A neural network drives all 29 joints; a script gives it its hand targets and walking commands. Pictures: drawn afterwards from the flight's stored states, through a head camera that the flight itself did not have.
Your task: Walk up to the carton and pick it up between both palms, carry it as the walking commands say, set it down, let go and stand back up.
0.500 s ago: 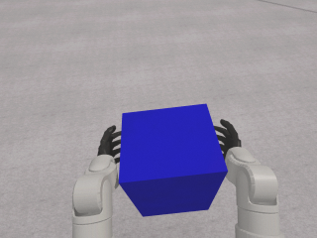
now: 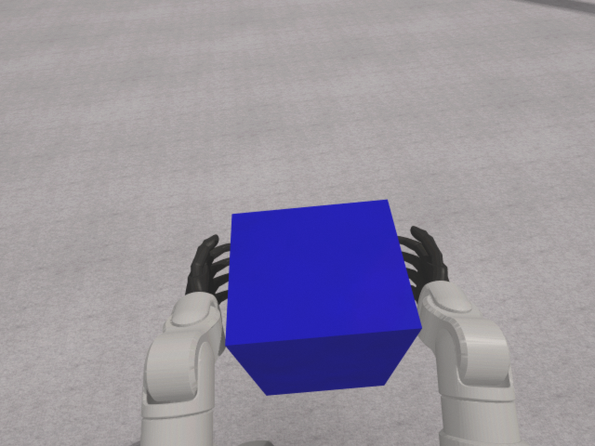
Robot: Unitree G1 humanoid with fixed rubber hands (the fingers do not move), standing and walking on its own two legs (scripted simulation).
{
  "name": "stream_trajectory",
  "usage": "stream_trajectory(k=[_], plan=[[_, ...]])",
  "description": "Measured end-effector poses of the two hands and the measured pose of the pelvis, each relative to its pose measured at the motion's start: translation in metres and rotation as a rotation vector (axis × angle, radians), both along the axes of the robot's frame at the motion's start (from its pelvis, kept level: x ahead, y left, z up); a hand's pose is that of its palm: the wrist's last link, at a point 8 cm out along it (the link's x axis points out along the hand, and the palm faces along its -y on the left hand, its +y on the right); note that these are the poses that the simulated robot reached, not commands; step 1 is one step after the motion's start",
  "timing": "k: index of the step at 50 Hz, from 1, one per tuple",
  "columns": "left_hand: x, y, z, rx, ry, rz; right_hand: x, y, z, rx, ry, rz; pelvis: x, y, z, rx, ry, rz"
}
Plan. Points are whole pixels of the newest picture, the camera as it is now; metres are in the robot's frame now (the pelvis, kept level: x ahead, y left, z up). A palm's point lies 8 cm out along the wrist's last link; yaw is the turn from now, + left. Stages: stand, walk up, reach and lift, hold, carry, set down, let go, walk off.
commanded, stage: carry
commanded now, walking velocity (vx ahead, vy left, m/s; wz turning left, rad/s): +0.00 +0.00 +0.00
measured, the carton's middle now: (318, 311) +0.29 -0.01 +0.00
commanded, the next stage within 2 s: none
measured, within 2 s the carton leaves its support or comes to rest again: neither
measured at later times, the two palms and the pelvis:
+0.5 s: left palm (236, 146) +0.60 +0.12 +0.06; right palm (388, 142) +0.59 -0.16 +0.05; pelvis +0.31 -0.01 +0.00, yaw -1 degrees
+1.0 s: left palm (249, 56) +0.93 +0.11 +0.07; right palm (366, 53) +0.92 -0.17 +0.07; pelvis +0.64 -0.02 +0.02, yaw -1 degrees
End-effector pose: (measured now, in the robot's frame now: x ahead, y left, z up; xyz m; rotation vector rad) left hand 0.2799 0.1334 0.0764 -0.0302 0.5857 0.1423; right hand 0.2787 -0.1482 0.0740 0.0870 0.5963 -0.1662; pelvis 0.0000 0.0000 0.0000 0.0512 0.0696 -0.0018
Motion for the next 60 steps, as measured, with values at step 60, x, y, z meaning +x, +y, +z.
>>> stream_trajectory(k=[60], plan=[[0.765,-0.013,-0.007,0.019,0.057,-0.067,0.747,-0.012,-0.01,-0.044,0.064,-0.028,0.756,-0.002,0.017,-0.043,-0.007,-0.04]])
